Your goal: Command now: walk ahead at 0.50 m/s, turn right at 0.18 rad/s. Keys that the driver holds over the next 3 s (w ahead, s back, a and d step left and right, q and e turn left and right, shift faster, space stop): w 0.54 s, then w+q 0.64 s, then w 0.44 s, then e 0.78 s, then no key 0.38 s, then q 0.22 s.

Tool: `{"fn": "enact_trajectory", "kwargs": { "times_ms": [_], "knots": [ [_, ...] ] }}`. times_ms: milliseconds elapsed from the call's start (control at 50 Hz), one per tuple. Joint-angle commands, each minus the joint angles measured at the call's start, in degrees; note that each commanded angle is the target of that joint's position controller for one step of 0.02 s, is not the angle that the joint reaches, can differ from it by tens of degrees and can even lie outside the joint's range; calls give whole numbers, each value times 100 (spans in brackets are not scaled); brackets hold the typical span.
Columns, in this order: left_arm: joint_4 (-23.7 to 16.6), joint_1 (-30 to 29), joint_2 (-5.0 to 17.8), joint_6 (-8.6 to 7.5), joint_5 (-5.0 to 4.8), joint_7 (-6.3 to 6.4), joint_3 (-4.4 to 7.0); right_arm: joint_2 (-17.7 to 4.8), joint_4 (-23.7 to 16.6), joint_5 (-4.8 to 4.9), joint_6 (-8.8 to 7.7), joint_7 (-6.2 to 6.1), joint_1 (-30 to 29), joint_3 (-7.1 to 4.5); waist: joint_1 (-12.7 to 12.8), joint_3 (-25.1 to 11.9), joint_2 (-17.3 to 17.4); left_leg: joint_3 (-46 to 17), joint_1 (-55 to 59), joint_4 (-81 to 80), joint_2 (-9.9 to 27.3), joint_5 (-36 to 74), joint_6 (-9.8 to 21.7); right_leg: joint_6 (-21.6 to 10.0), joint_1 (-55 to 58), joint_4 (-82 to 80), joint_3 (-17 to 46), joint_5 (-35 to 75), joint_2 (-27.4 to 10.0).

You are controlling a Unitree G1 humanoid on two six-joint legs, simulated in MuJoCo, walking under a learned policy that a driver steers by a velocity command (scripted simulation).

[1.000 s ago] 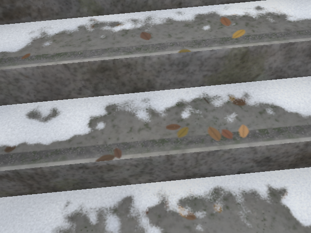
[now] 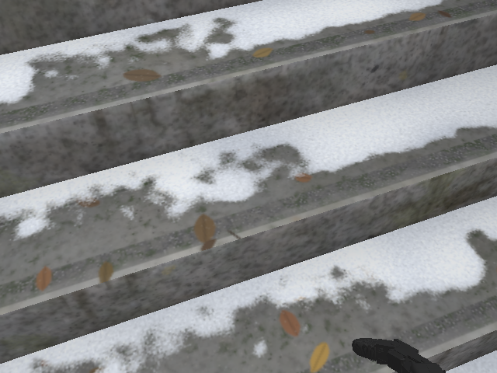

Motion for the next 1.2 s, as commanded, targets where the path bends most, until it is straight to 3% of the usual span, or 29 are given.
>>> {"fn": "enact_trajectory", "kwargs": {
  "times_ms": [20, 60, 80, 160, 260, 320, 380, 420, 440, 460, 500, 520, 540, 560, 600, 640, 720, 820, 860, 960, 1000, 1040, 1060, 1080, 1100, 1120, 1140, 1180, 1200],
  "knots": [
    [-1595, -1054, -229, -108, 409, -159, -88, -901, 576, 28, -72, -45, 854, -604, -153, -168, 262, -5661, 2343, -4952, 1763, -3074, 1190, -51, -3498, 5166, 229, -142, -13],
    [-1737, -1178, -511, 110, 301, 1, -313, -14, 1325, -142, -291, 8, 1155, -359, 210, 450, -167, -3737, 1510, -4649, 1517, -1109, 653, -224, -4024, 5609, 385, -379, -147],
    [-1671, -1044, -679, 248, 195, 47, -402, 51, 1606, -184, -388, 54, 1254, -338, 342, 555, -72, -3085, 1445, -4691, 1395, -406, 470, -196, -4227, 5793, 404, -545, -120],
    [-1885, -1531, -352, 419, 165, 112, -446, -586, 1818, -31, -584, 195, 1422, -470, 497, 767, -51, -1605, 1380, -5151, 1031, 848, 262, 21, -4360, 4214, 133, -220, -447],
    [-2229, -2872, -331, 413, 234, 215, -385, -1189, 1978, -44, -757, 82, 2662, -619, -177, 468, 436, -2034, 3849, -5708, 1455, 1410, 741, 13, -6262, 5403, -806, -1079, -949],
    [-2681, -3953, -539, 405, 242, 220, -490, -1020, 2189, -168, -755, 9, 3430, -633, -582, 639, 462, -2210, 5479, -5751, 1755, 1297, 633, -108, -8045, 5917, -660, -2235, -1248],
    [-3386, -5091, -642, 380, 152, 91, -677, -797, 2447, -64, -559, -157, 3830, -569, -819, 809, 735, -1851, 5353, -6659, 1521, 1960, 524, -58, -7528, 4332, -1094, -2832, -1476],
    [-3433, -4917, -830, 480, 67, -149, -789, -907, 2269, 126, -425, -213, 3510, -573, -733, 480, 532, -1213, 4199, -7788, 1513, 3171, 635, -254, -4587, 2123, -1556, -2165, -1451],
    [-3051, -4179, -681, 458, -42, -192, -686, -1042, 1966, 164, -460, -119, 2850, -506, -297, 20, 213, -671, 3553, -7269, 1281, 6138, 578, -365, -2474, 1227, -2094, -1818, -910],
    [-2703, -3237, -397, 500, -39, -118, -502, -1658, 1834, 131, -557, -11, 2920, -652, -51, -867, 588, -662, 3769, -6210, 1491, 9188, 493, -354, -1148, 1245, -2295, -1795, -425],
    [-2114, -1023, 308, 614, -31, 67, -170, -2385, 1708, 321, -797, 233, 2549, -891, 1057, -2201, 1401, -677, 4500, -3656, 1512, 10821, 156, -489, 575, -199, -1620, -1427, -186],
    [-1860, -609, 754, 446, 93, 143, -12, -1992, 1507, 439, -922, 393, 2719, -845, 1054, -2550, 757, -956, 2568, -1706, 874, 8911, -135, -878, 2066, -1102, 542, -2030, -1089],
    [-1810, -396, 1447, 439, 183, 170, 235, -1429, 1148, 448, -953, 531, 2520, -808, 1115, -2993, -1039, -1181, 1494, 1481, -425, 2108, -412, -1444, 2483, -3257, 3609, -422, -2774],
    [-1841, -1073, 1424, 477, 209, 129, 260, -1246, 1061, 206, -918, 484, 2488, -861, 795, -3276, -678, -2245, 1171, 3894, -479, 2091, -373, -1249, 1946, -3764, 4385, -543, -2814],
    [-1260, -1820, 695, 279, 58, 20, 112, -659, 465, -38, -761, 285, 1876, -726, 34, -1619, 321, -1582, 308, 4225, 216, 2826, -227, -805, 478, -3572, 2777, -2512, -2525],
    [-502, -1632, -65, 143, 148, 22, -143, -282, 269, -108, -526, 172, 1636, -553, -420, -288, 215, -1654, -361, 4556, 245, 2381, -31, -536, -673, -3640, 1360, -2297, -2069],
    [112, -1033, -200, -129, 178, -26, -242, 5, 130, -52, -165, 103, 1411, -310, -672, 373, 125, -1837, -1476, 4561, 142, 2104, 47, -165, -921, -4185, -96, -1267, -2077],
    [433, -473, 383, -340, 163, -131, -199, 12, -177, -78, 1, -91, 279, -275, -510, 362, 104, -1529, -3240, 6482, -177, 1736, 239, -15, 129, -4725, -753, -1160, -2184],
    [594, -150, 260, -315, 157, -98, -242, 56, -458, -72, 43, -61, -435, -203, -431, 558, 190, -1333, -3499, 5871, -102, 1747, 291, 256, 325, -4816, -1151, -1145, -1954],
    [733, 603, 629, -187, 56, 361, -158, -45, -935, -17, 243, 107, -1503, -83, -55, 366, -374, -225, -2780, 3143, 538, 694, 238, -134, 1544, -6066, -1739, 332, -1965],
    [529, 233, 527, -119, -90, 496, -218, 78, -588, 74, 259, 154, -976, -33, -236, 91, -85, 440, -1188, 1630, 327, 184, 478, -160, 1694, -5708, -2551, 3463, -1823],
    [347, 384, 1143, -118, -173, 530, -119, -102, -250, 257, 292, 65, 53, -119, -561, -620, -911, 1011, 653, 703, -409, -441, 566, -321, 1860, -4290, -2491, 8858, -2234],
    [229, 297, 1300, -74, -212, 462, -84, -400, -29, 176, 245, 43, 805, -240, -756, -1086, -1280, 838, 1303, 75, -681, -540, 686, -308, 2259, -3119, -2378, 9542, -2369],
    [-5, 54, 1496, -46, -263, 298, -27, -770, 90, 89, 181, 65, 1432, -415, -1009, -1537, -1541, 79, 2325, -924, -817, -374, 796, -212, 1989, -1704, -2329, 8883, -2258],
    [-609, -435, 1349, -126, -157, 143, -12, -1448, 111, 32, 163, -11, 1695, -646, -1175, -1574, -507, -2657, 3486, -2251, 91, -1243, 1267, 213, -267, 405, -2160, 6412, -1732],
    [-1121, -1396, 1118, -141, -53, -74, 52, -2023, 133, 62, 288, -43, 1449, -923, -1094, -1694, 1013, -6232, 3850, -4896, 909, -2054, 1647, 592, -2114, 2948, -1338, -185, -238],
    [-1421, -1260, 586, -166, 212, -209, -43, -1976, -31, -39, 302, -41, 807, -925, -626, -1582, 564, -6650, 3661, -5383, 1206, -1994, 1425, 549, -2898, 4708, -129, -122, -460],
    [-1654, -1288, 84, -124, 260, -95, -215, -1286, 562, -81, 36, 20, 998, -768, -106, -113, -317, -5029, 2128, -4814, 1010, -1028, 847, 414, -3437, 5044, -261, 375, -683],
    [-1911, -1486, -222, -87, 274, 1, -335, -989, 875, -110, -87, 70, 1080, -688, 67, 28, -101, -4590, 1936, -4698, 891, -190, 875, 286, -3793, 5851, -312, 215, -666]
  ]
}}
